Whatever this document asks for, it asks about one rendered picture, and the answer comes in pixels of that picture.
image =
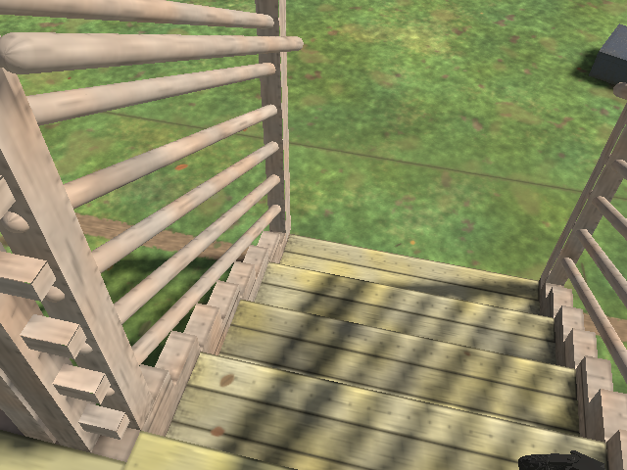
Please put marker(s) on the robot right hand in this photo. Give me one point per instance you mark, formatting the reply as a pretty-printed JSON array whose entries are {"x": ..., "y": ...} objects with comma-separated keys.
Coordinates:
[{"x": 556, "y": 461}]

